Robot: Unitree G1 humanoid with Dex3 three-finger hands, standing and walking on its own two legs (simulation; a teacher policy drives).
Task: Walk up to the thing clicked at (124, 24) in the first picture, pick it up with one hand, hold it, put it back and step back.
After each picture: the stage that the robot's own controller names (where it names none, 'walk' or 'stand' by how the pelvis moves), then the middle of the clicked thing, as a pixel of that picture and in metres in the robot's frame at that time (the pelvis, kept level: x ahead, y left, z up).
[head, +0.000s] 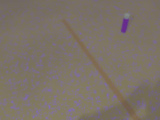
stand; (125, 23) +1.71 -0.51 -0.66
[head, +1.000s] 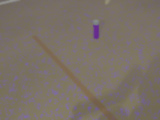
walk; (96, 29) +1.66 -0.03 -0.63
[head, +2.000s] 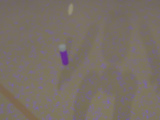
walk; (64, 55) +1.13 +0.26 -0.65
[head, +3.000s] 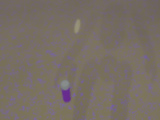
walk; (66, 91) +0.71 +0.19 -0.64
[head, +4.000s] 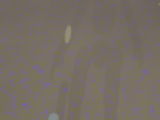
stand; out of the picture +0.41 +0.21 -0.63
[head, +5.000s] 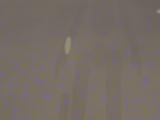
stand; out of the picture +0.37 +0.21 -0.66
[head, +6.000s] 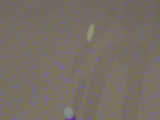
stand; (70, 118) +0.45 +0.18 -0.65
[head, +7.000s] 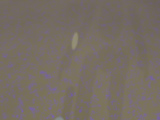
walk; out of the picture +0.43 +0.19 -0.64
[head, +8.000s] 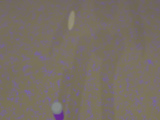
walk; (58, 112) +0.42 +0.17 -0.62
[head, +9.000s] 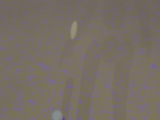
stand; out of the picture +0.41 +0.23 -0.62
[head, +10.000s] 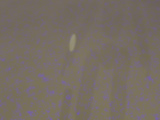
stand; out of the picture +0.41 +0.22 -0.66
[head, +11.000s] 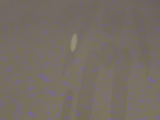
stand; out of the picture +0.39 +0.22 -0.66
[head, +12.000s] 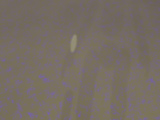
stand; out of the picture +0.39 +0.21 -0.66
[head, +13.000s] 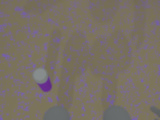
go down; (43, 81) +0.44 +0.22 -0.41
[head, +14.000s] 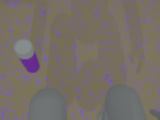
go down; (28, 58) +0.48 +0.24 -0.26
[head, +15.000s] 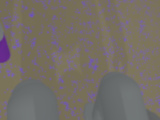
close in; out of the picture +0.46 +0.26 -0.18
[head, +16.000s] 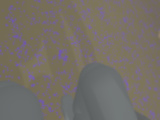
close; out of the picture +0.45 +0.29 -0.16
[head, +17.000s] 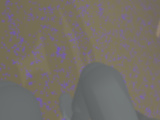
lift; out of the picture +0.44 +0.29 -0.16
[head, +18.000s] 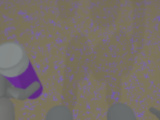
lift; (23, 76) +0.35 +0.20 +0.01
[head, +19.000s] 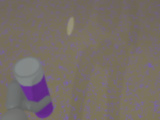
hold; (37, 92) +0.32 +0.17 +0.03
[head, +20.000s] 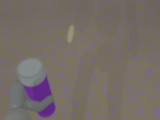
hold; (39, 91) +0.32 +0.17 +0.04
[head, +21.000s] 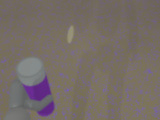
hold; (39, 91) +0.32 +0.17 +0.04
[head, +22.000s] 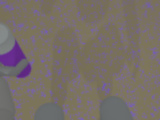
crouch; (11, 56) +0.43 +0.22 -0.03
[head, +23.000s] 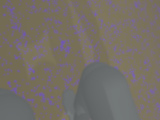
lower; out of the picture +0.47 +0.29 -0.17
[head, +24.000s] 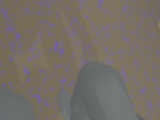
lower; out of the picture +0.46 +0.30 -0.16
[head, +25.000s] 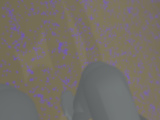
lower; out of the picture +0.45 +0.30 -0.17
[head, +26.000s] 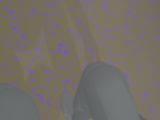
lower; out of the picture +0.45 +0.30 -0.17
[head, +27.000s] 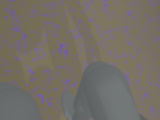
rest; out of the picture +0.44 +0.30 -0.17
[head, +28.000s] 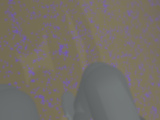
withdraw; out of the picture +0.45 +0.29 -0.17
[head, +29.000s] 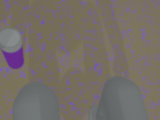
stand; (13, 52) +0.46 +0.25 -0.21
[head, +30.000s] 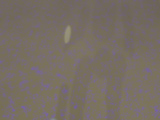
stand; out of the picture +0.39 +0.20 -0.58
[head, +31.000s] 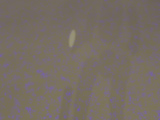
stand; out of the picture +0.40 +0.21 -0.60
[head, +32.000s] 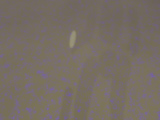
stand; out of the picture +0.40 +0.20 -0.60
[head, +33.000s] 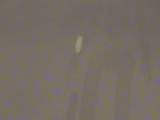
stand; out of the picture +0.41 +0.20 -0.65
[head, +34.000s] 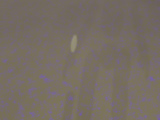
stand; out of the picture +0.39 +0.21 -0.66
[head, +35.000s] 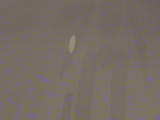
walk; out of the picture +0.38 +0.21 -0.66
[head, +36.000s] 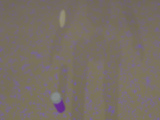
walk; (58, 103) +0.51 +0.23 -0.63
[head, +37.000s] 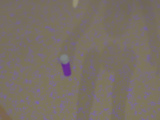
walk; (65, 66) +0.81 +0.19 -0.63
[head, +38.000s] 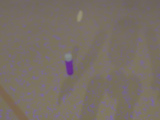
stand; (69, 64) +1.04 +0.20 -0.64
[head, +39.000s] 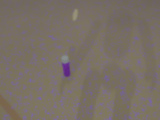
stand; (66, 66) +1.00 +0.20 -0.66
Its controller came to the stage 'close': yes
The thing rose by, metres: 0.68
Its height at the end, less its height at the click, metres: +0.00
